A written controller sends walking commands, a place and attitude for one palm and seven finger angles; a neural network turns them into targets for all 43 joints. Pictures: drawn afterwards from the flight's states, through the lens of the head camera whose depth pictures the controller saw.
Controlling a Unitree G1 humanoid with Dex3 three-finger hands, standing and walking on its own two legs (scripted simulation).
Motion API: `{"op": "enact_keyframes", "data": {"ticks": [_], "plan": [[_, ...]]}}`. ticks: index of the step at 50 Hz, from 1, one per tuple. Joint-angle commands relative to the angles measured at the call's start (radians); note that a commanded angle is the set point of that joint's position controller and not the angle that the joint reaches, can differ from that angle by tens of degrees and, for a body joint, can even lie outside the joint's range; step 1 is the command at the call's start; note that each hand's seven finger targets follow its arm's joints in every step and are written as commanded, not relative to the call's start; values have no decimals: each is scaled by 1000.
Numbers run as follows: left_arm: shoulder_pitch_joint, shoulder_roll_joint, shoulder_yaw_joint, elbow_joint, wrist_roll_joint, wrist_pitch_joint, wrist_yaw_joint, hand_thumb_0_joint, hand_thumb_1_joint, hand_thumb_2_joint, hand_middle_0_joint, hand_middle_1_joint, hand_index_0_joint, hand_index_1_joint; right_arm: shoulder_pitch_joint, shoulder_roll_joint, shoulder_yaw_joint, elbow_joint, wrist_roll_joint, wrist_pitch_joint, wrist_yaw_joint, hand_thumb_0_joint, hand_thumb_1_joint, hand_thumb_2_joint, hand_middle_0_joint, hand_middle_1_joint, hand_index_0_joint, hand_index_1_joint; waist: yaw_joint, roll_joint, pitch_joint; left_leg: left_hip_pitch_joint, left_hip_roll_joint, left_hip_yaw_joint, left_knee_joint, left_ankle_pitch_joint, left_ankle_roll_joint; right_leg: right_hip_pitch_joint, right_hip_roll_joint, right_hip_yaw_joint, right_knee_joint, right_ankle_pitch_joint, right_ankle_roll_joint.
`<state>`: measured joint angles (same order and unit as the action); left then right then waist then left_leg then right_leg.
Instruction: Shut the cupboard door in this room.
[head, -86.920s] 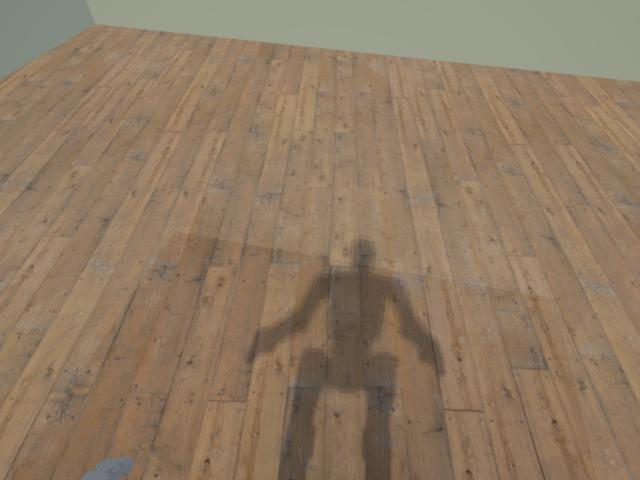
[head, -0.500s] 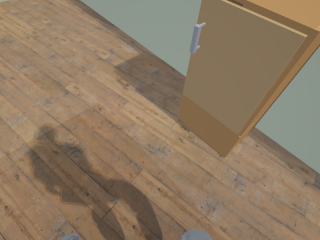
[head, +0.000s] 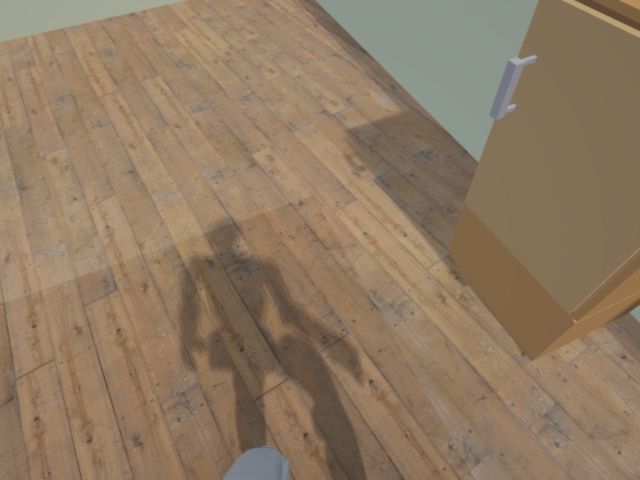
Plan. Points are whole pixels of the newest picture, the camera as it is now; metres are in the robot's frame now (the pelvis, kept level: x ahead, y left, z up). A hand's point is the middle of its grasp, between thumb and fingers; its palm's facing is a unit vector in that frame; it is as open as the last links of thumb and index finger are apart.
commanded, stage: walk to a spot facing it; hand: left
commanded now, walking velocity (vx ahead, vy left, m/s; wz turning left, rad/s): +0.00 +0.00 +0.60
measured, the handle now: (513, 87) +0.86 -0.39 -0.03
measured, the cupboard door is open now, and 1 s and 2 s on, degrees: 2 2 2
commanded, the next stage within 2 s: turn to face it in 1.26 s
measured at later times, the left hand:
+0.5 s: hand out of the picture +0.08 +0.27 -0.15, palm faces +0.27 -0.93 -0.26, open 7.4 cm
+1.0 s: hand out of the picture +0.07 +0.20 -0.18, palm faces +0.62 -0.76 -0.19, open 7.3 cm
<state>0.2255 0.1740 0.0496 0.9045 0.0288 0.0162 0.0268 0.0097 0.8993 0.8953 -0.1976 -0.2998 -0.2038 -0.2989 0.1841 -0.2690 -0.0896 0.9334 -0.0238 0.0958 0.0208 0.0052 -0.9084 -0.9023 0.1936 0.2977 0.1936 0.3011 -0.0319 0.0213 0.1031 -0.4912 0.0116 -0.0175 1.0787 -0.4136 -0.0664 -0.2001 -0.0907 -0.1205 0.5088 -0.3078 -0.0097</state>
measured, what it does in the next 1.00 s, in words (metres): walks ahead, turning left: left foot, then right foot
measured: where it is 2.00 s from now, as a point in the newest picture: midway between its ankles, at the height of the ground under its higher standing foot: (239, 388)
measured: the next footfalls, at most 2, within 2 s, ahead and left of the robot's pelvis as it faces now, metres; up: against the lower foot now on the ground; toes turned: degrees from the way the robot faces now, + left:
left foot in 0.18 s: +0.03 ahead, +0.15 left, +0.00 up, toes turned +11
right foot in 0.60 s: +0.21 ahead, -0.06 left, +0.00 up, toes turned +15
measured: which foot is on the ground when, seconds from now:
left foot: up 0.00-0.16, down 0.18-0.58, up 0.60-1.00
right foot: down 0.00-0.18, up 0.20-0.58, down 0.60-1.00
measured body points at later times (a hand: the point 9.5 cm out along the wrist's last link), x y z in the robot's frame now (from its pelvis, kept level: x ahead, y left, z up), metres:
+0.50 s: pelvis +0.05 +0.03 +0.00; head +0.08 +0.04 +0.45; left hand +0.06 +0.32 -0.13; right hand +0.15 -0.19 -0.15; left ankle -0.01 +0.14 -0.74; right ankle +0.14 -0.09 -0.70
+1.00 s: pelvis +0.21 +0.08 -0.01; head +0.25 +0.11 +0.44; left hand +0.04 +0.24 -0.16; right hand +0.44 -0.06 -0.15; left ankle +0.24 +0.23 -0.70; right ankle +0.18 -0.07 -0.74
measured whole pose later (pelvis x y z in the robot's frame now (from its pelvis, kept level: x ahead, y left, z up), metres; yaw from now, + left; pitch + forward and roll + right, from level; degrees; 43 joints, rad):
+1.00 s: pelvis +0.21 +0.08 -0.01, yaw +36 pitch +0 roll -1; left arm 0.39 0.16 0.06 1.01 0.04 -0.06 0.01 0.01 0.91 0.90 -0.20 -0.30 -0.20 -0.30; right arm 0.11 -0.22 -0.06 0.94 -0.03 0.03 0.05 0.01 -0.91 -0.90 0.19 0.30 0.19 0.30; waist 0.02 0.00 0.12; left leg -0.58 0.07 0.10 0.81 -0.24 0.03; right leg 0.01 -0.10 -0.35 0.39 -0.38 0.04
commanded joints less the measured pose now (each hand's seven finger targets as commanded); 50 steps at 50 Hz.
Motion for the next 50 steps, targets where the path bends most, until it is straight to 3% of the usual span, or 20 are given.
{"op": "enact_keyframes", "data": {"ticks": [1, 4, 7, 8, 9, 10, 12, 14, 21, 25, 27, 28, 29, 30, 32, 34, 37, 41, 47, 50], "plan": [[120, 222, 65, -44, 3, -23, 18, 0, 900, 900, -200, -300, -200, -300, -114, -13, 9, -105, 7, -37, 3, 0, -900, -900, 200, 300, 200, 300, 80, -230, -113, -53, 4, 61, -170, -55, 5, 227, -245, 113, -67, 676, -114], [120, 240, 75, -39, 9, -18, 15, 0, 900, 900, -200, -300, -200, -300, -111, -13, 13, -108, 14, -47, 2, 0, -900, -900, 200, 300, 200, 300, 79, -265, -121, 41, -3, 94, -326, -64, 27, 208, -267, 91, -23, 698, -109], [87, 234, 77, -45, -4, -14, 8, 0, 900, 900, -200, -300, -200, -300, 11, -48, 4, -78, 8, -61, 0, 0, -900, -900, 200, 300, 200, 300, 6, -172, -157, 323, -12, 100, -616, 167, 52, 45, -241, 0, 121, 514, -28], [100, 193, 70, -60, -13, -8, 1, 0, 900, 900, -200, -300, -200, -300, 74, -134, -15, -64, 0, -72, -2, 0, -900, -900, 200, 300, 200, 300, -30, 58, -213, 505, 134, -93, -704, 292, 110, -137, -159, -65, 305, 210, 33], [38, 136, 45, -110, -10, -8, -8, 0, 900, 900, -200, -300, -200, -300, 152, -238, -42, -52, -5, -71, -9, 0, -900, -900, 200, 300, 200, 300, -76, 313, -225, 613, 361, -417, -730, 467, 236, -411, -27, -55, 528, -358, 86], [-50, 153, 42, -141, -1, 0, -8, 0, 900, 900, -200, -300, -200, -300, 198, -243, -40, -30, -6, -65, -17, 0, -900, -900, 200, 300, 200, 300, -102, 218, -189, 557, 402, -434, -763, 332, 301, -475, -37, 51, 603, -363, 67], [-89, 163, 55, -126, 7, -1, -20, 0, 900, 900, -200, -300, -200, -300, 95, -183, -20, -63, -12, -74, -29, 0, -900, -900, 200, 300, 200, 300, -60, 228, -59, 358, 286, -379, -825, -61, 255, -463, -51, 90, 614, -208, 58], [-45, 180, 55, -99, 6, -7, -39, 0, 900, 900, -200, -300, -200, -300, 20, -153, -4, -81, -10, -89, -33, 0, -900, -900, 200, 300, 200, 300, -13, 211, -31, 323, 234, -317, -838, -75, 226, -459, -41, 105, 621, -94, 64], [-89, 150, 45, -113, 1, -22, -52, 0, 900, 900, -200, -300, -200, -300, 84, -147, -8, -62, -6, -114, -33, 0, -900, -900, 200, 300, 200, 300, -9, 119, -43, 348, 190, -305, -849, 13, 259, -417, -8, 91, 377, -15, 85], [-66, 147, 44, -118, -2, -32, -57, 0, 900, 900, -200, -300, -200, -300, 61, -150, -12, -56, -10, -113, -28, 0, -900, -900, 200, 300, 200, 300, 17, 126, -40, 222, 167, -310, -819, -40, 246, -210, 41, 57, 178, 13, 81], [46, 157, 53, -81, -1, -41, -55, 0, 900, 900, -200, -300, -200, -300, 30, -135, -10, -57, -6, -111, -28, 0, -900, -900, 200, 300, 200, 300, 77, 71, -61, 84, 127, -293, -721, -69, 221, 30, 75, 41, 69, 65, 75], [149, 191, 66, -49, 1, -53, -48, 0, 900, 900, -200, -300, -200, -300, 19, -109, -5, -60, 2, -114, -26, 0, -900, -900, 200, 300, 200, 300, 126, -30, -96, -40, 53, -234, -584, -105, 185, 224, 36, 93, -32, 24, 65], [260, 301, 87, -30, 16, -70, -33, 0, 900, 900, -200, -300, -200, -300, 47, -34, 9, -76, 16, -122, -19, 0, -900, -900, 200, 300, 200, 300, 174, -305, -184, -208, -75, -75, -242, -160, 122, 411, -225, 407, -207, -282, -8], [263, 331, 88, -33, 6, -57, -22, 0, 900, 900, -200, -300, -200, -300, 33, -25, 6, -95, 9, -121, -17, 0, -900, -900, 200, 300, 200, 300, 163, -393, -157, -261, -87, -44, 46, -216, 107, 303, -406, 692, -372, -486, -77], [98, 242, 70, -70, 0, -62, -13, 0, 900, 900, -200, -300, -200, -300, 61, -42, -1, -66, -10, -117, -9, 0, -900, -900, 200, 300, 200, 300, 68, -242, -63, -264, 11, -91, 205, -18, 104, 112, -364, 600, -379, -477, -84], [28, 164, 53, -68, -1, -72, -10, 0, 900, 900, -200, -300, -200, -300, 84, -29, 1, -24, -10, -110, 4, 0, -900, -900, 200, 300, 200, 300, 18, -202, -76, -193, 70, -68, 227, 108, 86, 55, -295, 327, -325, -225, -63], [90, 134, 43, -36, -1, -93, -11, 0, 900, 900, -200, -300, -200, -300, 61, 20, 13, -18, -3, -98, 17, 0, -900, -900, 200, 300, 200, 300, 24, -159, -69, -198, 55, -8, 157, 183, 66, 106, -225, 90, -281, 180, -53], [182, 118, 37, 19, 2, -104, -7, 0, 900, 900, -200, -300, -200, -300, -15, 43, 20, -39, -2, -91, 24, 0, -900, -900, 200, 300, 200, 300, 39, -159, -43, -257, 63, 43, 46, 193, 61, 212, -230, -27, -251, 493, -52], [218, 149, 41, 51, 5, -100, -4, 0, 900, 900, -200, -300, -200, -300, -179, 47, 38, -102, -2, -101, 41, 0, -900, -900, 200, 300, 200, 300, 70, -156, 9, -192, 64, 114, -281, 180, 94, 263, -274, -91, -232, 539, -71], [186, 195, 54, 44, 4, -99, -7, 0, 900, 900, -200, -300, -200, -300, -90, 12, 29, -92, -3, -118, 34, 0, -900, -900, 200, 300, 200, 300, 19, -147, -61, 12, 4, 158, -391, 99, 142, 267, -304, -123, -68, 768, -71]]}}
